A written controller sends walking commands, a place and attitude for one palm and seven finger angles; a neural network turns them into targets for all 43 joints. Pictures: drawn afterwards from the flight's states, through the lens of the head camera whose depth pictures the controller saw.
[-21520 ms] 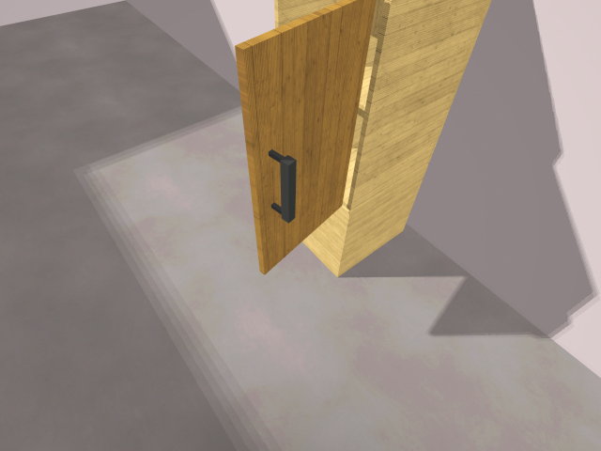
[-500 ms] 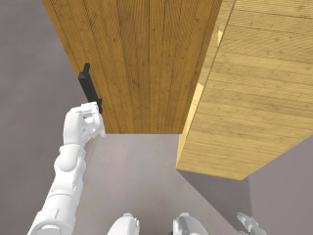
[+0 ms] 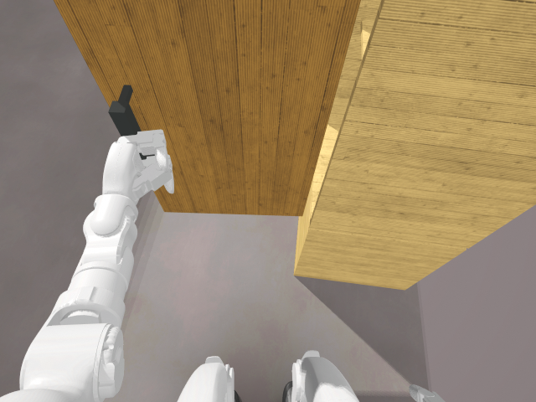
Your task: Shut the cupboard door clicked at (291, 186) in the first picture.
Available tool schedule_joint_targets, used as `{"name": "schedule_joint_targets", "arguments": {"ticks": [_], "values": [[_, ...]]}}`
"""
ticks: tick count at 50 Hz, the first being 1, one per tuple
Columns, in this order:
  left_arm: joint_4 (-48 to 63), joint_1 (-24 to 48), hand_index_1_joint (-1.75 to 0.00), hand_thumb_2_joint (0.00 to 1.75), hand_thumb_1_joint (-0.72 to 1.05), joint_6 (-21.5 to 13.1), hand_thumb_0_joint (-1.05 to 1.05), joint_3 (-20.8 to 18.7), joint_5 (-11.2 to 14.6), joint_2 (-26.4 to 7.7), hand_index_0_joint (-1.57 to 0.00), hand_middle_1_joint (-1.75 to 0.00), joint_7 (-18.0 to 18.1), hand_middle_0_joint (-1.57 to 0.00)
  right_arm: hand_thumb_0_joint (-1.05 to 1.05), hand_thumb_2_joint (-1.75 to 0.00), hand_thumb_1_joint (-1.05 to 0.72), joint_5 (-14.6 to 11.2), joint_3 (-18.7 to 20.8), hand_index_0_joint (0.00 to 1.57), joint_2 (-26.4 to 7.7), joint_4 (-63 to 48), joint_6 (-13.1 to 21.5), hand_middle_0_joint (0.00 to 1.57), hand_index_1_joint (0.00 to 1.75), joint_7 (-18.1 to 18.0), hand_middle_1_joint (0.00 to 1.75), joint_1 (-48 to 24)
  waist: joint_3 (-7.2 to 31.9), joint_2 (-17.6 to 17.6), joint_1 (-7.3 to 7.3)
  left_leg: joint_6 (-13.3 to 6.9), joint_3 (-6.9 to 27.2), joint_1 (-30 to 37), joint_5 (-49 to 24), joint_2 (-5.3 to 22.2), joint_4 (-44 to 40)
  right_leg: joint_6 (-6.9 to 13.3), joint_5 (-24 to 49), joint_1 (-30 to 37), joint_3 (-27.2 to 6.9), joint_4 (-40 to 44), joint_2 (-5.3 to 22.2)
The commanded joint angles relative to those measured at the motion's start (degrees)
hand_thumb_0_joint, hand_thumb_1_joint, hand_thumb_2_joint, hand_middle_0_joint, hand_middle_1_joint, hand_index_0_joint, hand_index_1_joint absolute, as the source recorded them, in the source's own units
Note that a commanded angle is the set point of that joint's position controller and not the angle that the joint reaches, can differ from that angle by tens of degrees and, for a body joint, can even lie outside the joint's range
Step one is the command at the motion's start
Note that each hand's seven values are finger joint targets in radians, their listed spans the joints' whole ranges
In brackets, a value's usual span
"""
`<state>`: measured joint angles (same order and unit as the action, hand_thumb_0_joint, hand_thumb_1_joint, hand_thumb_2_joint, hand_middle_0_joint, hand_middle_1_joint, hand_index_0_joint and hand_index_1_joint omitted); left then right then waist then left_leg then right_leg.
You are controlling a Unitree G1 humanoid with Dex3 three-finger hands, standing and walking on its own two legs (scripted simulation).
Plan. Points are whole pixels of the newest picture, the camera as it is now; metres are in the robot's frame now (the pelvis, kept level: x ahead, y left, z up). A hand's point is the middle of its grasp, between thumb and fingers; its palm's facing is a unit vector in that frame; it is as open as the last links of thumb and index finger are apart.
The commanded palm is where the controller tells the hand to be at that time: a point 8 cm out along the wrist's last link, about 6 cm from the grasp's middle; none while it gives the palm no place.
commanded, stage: push the door shut along its arc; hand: left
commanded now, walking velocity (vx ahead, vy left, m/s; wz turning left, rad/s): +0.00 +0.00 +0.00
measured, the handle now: (140, 136) +0.51 +0.19 +0.05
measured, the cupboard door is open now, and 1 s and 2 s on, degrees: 96 78 62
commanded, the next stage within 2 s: pull the fist back off the door in 1.42 s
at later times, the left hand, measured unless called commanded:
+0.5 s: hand (179, 144) +0.50 +0.13 +0.05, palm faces -0.22 -0.97 -0.05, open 3.1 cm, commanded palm +0.49 +0.17 +0.05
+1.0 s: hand (201, 115) +0.56 +0.10 +0.05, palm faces -0.34 -0.94 -0.03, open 2.8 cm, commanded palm +0.56 +0.13 +0.05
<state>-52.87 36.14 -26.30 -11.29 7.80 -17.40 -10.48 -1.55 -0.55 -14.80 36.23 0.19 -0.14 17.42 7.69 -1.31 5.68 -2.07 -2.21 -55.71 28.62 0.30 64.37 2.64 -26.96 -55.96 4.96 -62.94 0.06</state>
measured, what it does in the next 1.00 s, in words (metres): stands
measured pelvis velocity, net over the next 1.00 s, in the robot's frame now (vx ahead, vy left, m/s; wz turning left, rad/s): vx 0.00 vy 0.01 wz -0.05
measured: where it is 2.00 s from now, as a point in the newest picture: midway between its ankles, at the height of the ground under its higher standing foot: outside the picture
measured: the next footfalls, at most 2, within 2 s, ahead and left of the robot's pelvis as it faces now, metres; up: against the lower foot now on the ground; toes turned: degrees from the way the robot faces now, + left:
none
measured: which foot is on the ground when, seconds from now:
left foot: down 0.00-1.00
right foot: down 0.00-1.00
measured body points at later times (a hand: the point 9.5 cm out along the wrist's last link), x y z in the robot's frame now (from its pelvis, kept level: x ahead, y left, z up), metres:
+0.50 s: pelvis -0.01 +0.00 -0.01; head +0.13 +0.01 +0.41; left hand +0.50 +0.18 +0.05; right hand +0.01 -0.27 -0.13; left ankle +0.02 +0.10 -0.65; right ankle +0.03 -0.09 -0.65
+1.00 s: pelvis +0.00 +0.01 -0.03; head +0.17 +0.03 +0.39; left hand +0.57 +0.15 +0.06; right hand -0.04 -0.25 -0.13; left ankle +0.02 +0.10 -0.65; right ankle +0.03 -0.09 -0.65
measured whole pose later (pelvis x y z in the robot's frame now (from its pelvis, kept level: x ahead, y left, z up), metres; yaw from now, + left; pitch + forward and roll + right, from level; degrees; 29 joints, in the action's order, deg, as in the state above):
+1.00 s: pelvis +0.00 +0.01 -0.03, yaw -3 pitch +28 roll -4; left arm -72.2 66.1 -18.5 -16.3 2.2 -31.0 -21.8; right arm 0.3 -2.8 -15.3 36.2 -0.4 0.9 23.1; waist 6.7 -2.9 14.6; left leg -3.3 -1.8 -69.9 31.1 2.4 72.6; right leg 1.9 -27.1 -69.1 5.4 -67.8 -1.7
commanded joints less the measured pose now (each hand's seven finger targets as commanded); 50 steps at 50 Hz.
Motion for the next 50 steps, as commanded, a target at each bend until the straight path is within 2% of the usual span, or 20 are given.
{"name": "schedule_joint_targets", "arguments": {"ticks": [1,5,7,9,11,14,16,19,20,28,29,33,34,35,37,41,45,47,49,50], "values": [[7.1,27.9,-1.50,0.90,0.90,-3.1,0.00,-3.0,1.1,-10.9,-1.30,-1.50,-2.3,-1.30,0.00,-0.90,-0.90,-0.2,3.5,0.20,-9.2,-4.1,1.5,0.20,0.30,-1.0,0.30,5.9,23.5,0.7,2.87,0.1,4.9,11.6,-14.5,-0.3,-6.8,-1.4,14.7,12.6,-5.5,8.1,-0.3],[6.5,29.4,-1.50,0.90,0.90,-3.6,0.00,-3.8,1.0,-13.0,-1.30,-1.50,-4.5,-1.30,0.00,-0.90,-0.90,-0.2,3.5,0.20,-9.4,-3.9,1.2,0.20,0.30,-1.0,0.30,7.0,27.5,-2.3,2.53,0.0,4.9,13.2,-17.6,-0.3,-5.9,-1.1,17.2,13.4,-6.0,7.4,-0.4],[6.4,29.8,-1.50,0.90,0.90,-3.6,0.00,-2.5,1.0,-12.0,-1.30,-1.50,-5.7,-1.30,0.00,-0.90,-0.90,-0.2,3.4,0.20,-9.3,-4.0,0.9,0.20,0.30,-0.7,0.30,7.1,27.8,-4.0,2.73,0.1,5.1,14.3,-17.8,-0.2,-5.8,-1.0,16.8,12.0,-5.8,7.4,-0.4],[4.8,33.3,-1.50,0.90,0.90,-3.2,0.00,-1.1,1.1,-10.8,-1.30,-1.50,-6.4,-1.30,0.00,-0.90,-0.90,-0.2,3.4,0.20,-9.3,-3.4,0.8,0.20,0.30,-0.7,0.30,7.8,25.8,-3.9,4.30,-0.2,5.5,14.5,-17.3,0.0,-5.4,-1.0,15.8,9.4,-5.5,7.5,-0.8],[2.2,35.5,-1.50,0.90,0.90,-2.5,0.00,-3.7,1.0,-14.6,-1.30,-1.50,-6.5,-1.30,0.00,-0.90,-0.90,-0.3,3.2,0.20,-9.9,-2.9,0.6,0.20,0.30,-0.8,0.30,8.4,23.5,-1.5,4.85,-0.4,5.4,11.0,-14.4,0.1,-5.3,-1.2,13.6,9.8,-5.9,8.2,-0.9],[1.6,39.9,-1.50,0.90,0.90,-2.4,0.00,-4.6,0.6,-16.6,-1.30,-1.50,-6.5,-1.30,0.00,-0.90,-0.90,-0.2,2.9,0.20,-10.0,-3.0,0.8,0.20,0.30,-1.0,0.30,8.9,23.6,-2.8,5.52,-0.6,5.5,9.6,-12.9,0.0,-4.6,-1.0,11.9,9.0,-6.2,7.8,-1.0],[1.3,40.3,-1.50,0.90,0.90,-2.6,0.00,-4.3,0.2,-16.5,-1.30,-1.50,-6.7,-1.30,0.00,-0.90,-0.90,-0.1,2.8,0.20,-10.1,-3.3,0.9,0.20,0.30,-0.7,0.30,9.2,25.9,-4.9,5.27,-0.4,5.8,11.4,-13.7,0.0,-4.6,-0.9,11.7,8.0,-5.9,7.4,-1.1],[0.2,42.4,-1.50,0.90,0.90,-2.5,0.00,-5.7,-0.1,-18.9,-1.30,-1.50,-7.4,-1.30,0.00,-0.90,-0.90,0.2,2.7,0.20,-10.4,-3.0,1.0,0.20,0.30,-0.7,0.30,10.4,27.6,-4.5,6.13,-0.7,6.1,11.3,-15.7,0.2,-3.5,-0.9,13.3,7.9,-5.8,6.6,-1.5],[0.4,42.8,-1.50,0.90,0.90,-2.4,0.00,-6.3,-0.5,-19.9,-1.30,-1.50,-7.8,-1.30,0.00,-0.90,-0.90,0.2,2.7,0.20,-10.5,-3.1,1.0,0.20,0.30,-0.5,0.30,10.6,29.1,-5.0,5.68,-0.6,6.1,11.5,-16.4,0.2,-3.2,-0.9,14.1,8.6,-6.0,6.3,-1.4],[-1.8,48.2,-1.50,0.90,0.90,0.0,0.00,-4.8,-1.0,-19.7,-1.30,-1.50,-10.2,-1.30,0.00,-0.90,-0.90,0.3,2.6,0.20,-11.1,-2.5,0.9,0.20,0.30,-0.3,0.30,12.3,28.7,-7.1,7.75,-0.5,7.3,13.3,-16.7,0.9,-2.4,-0.7,12.3,3.4,-5.0,6.0,-1.9],[-1.0,50.1,-1.50,0.90,0.90,0.1,0.00,-3.0,-0.7,-17.8,-1.30,-1.50,-10.6,-1.30,0.00,-0.90,-0.90,0.3,2.6,0.20,-10.9,-2.5,1.1,0.20,0.30,-0.2,0.30,12.5,29.3,-8.7,8.35,-0.6,7.4,15.0,-18.0,0.9,-2.1,-0.6,13.1,2.1,-4.8,5.6,-2.0],[-3.9,52.8,-1.50,0.90,0.90,1.5,0.00,-4.3,-1.6,-20.0,-1.30,-1.50,-10.3,-1.30,0.00,-0.90,-0.90,0.7,2.4,0.20,-11.5,-1.7,1.0,0.20,0.30,-0.2,0.30,13.6,27.6,-7.8,9.27,-0.5,8.2,13.8,-17.3,1.2,-1.6,-0.5,11.3,-0.4,-4.1,5.3,-2.2],[-4.5,53.4,-1.50,0.90,0.90,1.8,0.00,-3.3,-1.3,-18.3,-1.30,-1.50,-10.4,-1.30,0.00,-0.90,-0.90,0.7,2.4,0.20,-11.3,-1.9,1.2,0.20,0.30,-0.2,0.30,13.9,27.8,-8.6,9.49,-0.5,8.3,14.8,-18.1,1.1,-1.3,-0.4,11.5,-1.6,-3.9,4.8,-2.3],[-5.7,53.8,-1.50,0.90,0.90,2.3,0.00,-4.3,-1.7,-19.7,-1.30,-1.50,-10.2,-1.30,0.00,-0.90,-0.90,0.9,2.3,0.20,-11.7,-1.5,1.1,0.20,0.30,-0.1,0.30,14.2,27.6,-7.1,9.88,-0.5,8.5,14.3,-17.7,1.3,-1.2,-0.6,11.2,-1.8,-3.8,5.1,-2.4],[-6.3,55.3,-1.50,0.90,0.90,2.8,0.00,-5.0,-2.2,-20.9,-1.30,-1.50,-10.0,-1.30,0.00,-0.90,-0.90,1.1,2.2,0.20,-11.8,-1.6,1.1,0.20,0.30,-0.1,0.30,14.7,27.8,-7.9,10.17,-0.6,8.4,13.0,-17.5,1.3,-0.7,-0.5,10.9,-2.1,-3.9,4.7,-2.4],[-7.0,54.4,-1.50,0.90,0.90,3.3,0.00,-8.5,-3.6,-25.5,-1.30,-1.50,-10.1,-1.30,0.00,-0.90,-0.90,1.7,2.0,0.20,-12.1,-2.3,0.8,0.20,0.30,0.1,0.30,16.1,32.0,-8.8,8.90,-0.4,8.5,13.5,-22.1,1.3,0.3,-0.4,14.3,-0.2,-3.6,3.0,-2.6],[-7.3,57.1,-1.50,0.90,0.90,4.2,0.00,-6.4,-4.3,-23.7,-1.30,-1.50,-10.6,-1.30,0.00,-0.90,-0.90,1.8,2.1,0.20,-11.9,-2.3,0.3,0.20,0.30,0.3,0.30,16.6,31.1,-8.4,10.48,-0.6,8.4,13.1,-22.2,1.6,1.3,-0.7,14.8,-2.0,-3.6,3.0,-3.0],[-8.3,58.1,-1.50,0.90,0.90,5.1,0.00,-6.8,-4.9,-25.0,-1.30,-1.50,-10.8,-1.30,0.00,-0.90,-0.90,1.7,2.1,0.20,-12.1,-2.1,0.0,0.20,0.30,0.2,0.30,17.2,29.9,-8.0,10.92,-0.6,8.3,11.7,-20.6,1.6,1.2,-0.7,13.7,-2.0,-3.6,3.3,-3.0],[-7.2,61.8,-1.50,0.90,0.90,5.2,0.00,-5.2,-4.4,-23.1,-1.30,-1.50,-11.4,-1.30,0.00,-0.90,-0.90,1.7,2.2,0.20,-11.9,-1.9,0.4,0.20,0.30,0.0,0.30,17.4,30.6,-9.6,11.75,-0.7,8.6,13.3,-21.3,1.6,1.6,-0.6,14.0,-3.4,-3.5,3.1,-3.1],[-7.2,61.8,-1.50,0.90,0.90,5.3,0.00,-5.9,-4.6,-24.6,-1.30,-1.50,-11.6,-1.30,0.00,-0.90,-0.90,1.8,2.2,0.20,-12.3,-1.5,0.4,0.20,0.30,-0.1,0.30,17.6,31.8,-11.0,11.34,-0.4,9.0,14.6,-21.8,1.8,1.6,-0.6,13.7,-4.0,-3.4,3.1,-3.1]]}}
